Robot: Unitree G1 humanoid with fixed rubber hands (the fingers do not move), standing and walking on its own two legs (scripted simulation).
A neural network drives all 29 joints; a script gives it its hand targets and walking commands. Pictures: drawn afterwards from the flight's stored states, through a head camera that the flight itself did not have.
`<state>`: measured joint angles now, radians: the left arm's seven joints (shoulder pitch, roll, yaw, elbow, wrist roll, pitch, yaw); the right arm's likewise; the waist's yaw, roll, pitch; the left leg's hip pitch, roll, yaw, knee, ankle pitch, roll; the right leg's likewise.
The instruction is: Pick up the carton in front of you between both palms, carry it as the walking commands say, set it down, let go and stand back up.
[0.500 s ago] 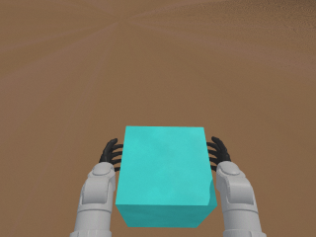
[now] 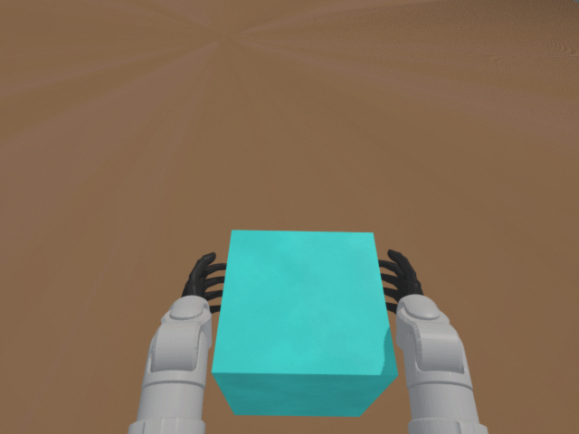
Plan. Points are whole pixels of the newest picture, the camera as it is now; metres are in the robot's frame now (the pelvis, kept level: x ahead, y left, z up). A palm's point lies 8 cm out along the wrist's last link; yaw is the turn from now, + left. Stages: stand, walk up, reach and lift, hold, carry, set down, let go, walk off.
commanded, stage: carry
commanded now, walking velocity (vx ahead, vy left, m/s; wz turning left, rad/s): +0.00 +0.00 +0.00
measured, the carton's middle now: (299, 329) +0.28 +0.00 -0.05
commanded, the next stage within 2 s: hold in 0.36 s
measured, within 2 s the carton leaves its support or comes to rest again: neither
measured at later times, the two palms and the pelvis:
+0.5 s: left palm (178, 319) +0.26 +0.17 +0.03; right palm (395, 306) +0.28 -0.13 +0.04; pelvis -0.01 +0.00 +0.01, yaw +6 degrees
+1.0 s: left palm (186, 324) +0.28 +0.17 -0.02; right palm (373, 292) +0.33 -0.12 -0.02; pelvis -0.03 -0.06 -0.02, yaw +12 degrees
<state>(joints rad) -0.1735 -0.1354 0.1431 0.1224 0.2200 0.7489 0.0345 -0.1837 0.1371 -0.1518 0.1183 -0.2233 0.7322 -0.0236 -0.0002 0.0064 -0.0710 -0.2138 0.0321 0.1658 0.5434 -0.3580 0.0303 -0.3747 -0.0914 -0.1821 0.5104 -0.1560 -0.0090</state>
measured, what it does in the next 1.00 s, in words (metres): shifts its weight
